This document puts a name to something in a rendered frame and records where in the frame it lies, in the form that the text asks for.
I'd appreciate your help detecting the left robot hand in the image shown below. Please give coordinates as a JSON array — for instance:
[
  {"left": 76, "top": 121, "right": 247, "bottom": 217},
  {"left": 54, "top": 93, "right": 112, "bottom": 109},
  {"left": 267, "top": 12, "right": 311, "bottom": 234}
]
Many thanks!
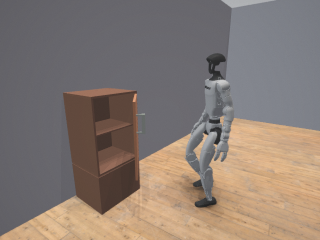
[{"left": 214, "top": 140, "right": 229, "bottom": 162}]

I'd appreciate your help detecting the right robot hand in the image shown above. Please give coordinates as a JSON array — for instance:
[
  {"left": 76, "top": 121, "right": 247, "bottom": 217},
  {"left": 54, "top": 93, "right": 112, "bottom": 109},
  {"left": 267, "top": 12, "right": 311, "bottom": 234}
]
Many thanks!
[{"left": 190, "top": 122, "right": 201, "bottom": 136}]

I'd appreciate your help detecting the left robot upper arm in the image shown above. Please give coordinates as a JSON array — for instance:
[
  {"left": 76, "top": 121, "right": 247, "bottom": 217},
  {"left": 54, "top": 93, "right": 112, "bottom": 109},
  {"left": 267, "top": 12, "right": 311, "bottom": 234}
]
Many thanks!
[{"left": 216, "top": 80, "right": 235, "bottom": 115}]

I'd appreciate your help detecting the left robot forearm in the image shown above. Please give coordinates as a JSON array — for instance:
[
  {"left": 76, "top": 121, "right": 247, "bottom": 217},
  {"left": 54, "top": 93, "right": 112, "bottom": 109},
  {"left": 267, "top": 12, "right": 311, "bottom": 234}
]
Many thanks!
[{"left": 220, "top": 107, "right": 234, "bottom": 142}]

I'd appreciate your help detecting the right robot forearm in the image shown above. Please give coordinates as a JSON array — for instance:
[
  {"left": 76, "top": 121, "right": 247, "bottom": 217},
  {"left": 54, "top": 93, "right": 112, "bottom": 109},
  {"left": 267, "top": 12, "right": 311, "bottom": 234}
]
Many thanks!
[{"left": 199, "top": 106, "right": 209, "bottom": 124}]

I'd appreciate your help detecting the handle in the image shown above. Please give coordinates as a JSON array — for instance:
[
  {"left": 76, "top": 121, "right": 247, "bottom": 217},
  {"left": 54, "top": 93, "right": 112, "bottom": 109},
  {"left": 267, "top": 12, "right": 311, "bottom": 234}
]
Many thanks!
[{"left": 136, "top": 113, "right": 146, "bottom": 134}]

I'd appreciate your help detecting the left robot thigh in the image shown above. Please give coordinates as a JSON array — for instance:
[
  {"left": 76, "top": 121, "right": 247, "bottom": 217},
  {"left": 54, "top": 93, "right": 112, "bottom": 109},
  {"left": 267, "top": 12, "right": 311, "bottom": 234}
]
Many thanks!
[{"left": 199, "top": 128, "right": 221, "bottom": 175}]

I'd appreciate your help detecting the humanoid robot torso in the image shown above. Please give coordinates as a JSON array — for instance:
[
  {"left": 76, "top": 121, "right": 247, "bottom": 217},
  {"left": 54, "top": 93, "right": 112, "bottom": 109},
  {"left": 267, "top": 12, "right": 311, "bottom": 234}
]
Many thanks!
[{"left": 204, "top": 77, "right": 226, "bottom": 134}]

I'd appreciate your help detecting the cupboard door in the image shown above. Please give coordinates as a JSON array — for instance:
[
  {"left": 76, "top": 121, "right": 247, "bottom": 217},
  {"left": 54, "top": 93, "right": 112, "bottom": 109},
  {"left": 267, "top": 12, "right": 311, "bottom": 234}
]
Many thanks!
[{"left": 132, "top": 93, "right": 139, "bottom": 181}]

